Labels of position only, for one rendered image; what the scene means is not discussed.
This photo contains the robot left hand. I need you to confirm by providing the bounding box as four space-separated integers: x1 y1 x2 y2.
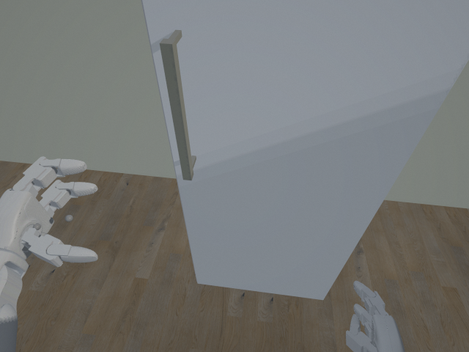
0 156 98 267

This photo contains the fridge door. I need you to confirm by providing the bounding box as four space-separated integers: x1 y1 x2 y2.
142 0 469 300

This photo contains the robot right hand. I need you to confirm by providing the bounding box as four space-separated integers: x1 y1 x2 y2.
346 281 405 352

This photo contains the robot left forearm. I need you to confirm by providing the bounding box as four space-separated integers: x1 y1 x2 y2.
0 248 29 352

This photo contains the handle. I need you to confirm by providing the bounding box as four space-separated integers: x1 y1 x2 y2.
160 30 196 180

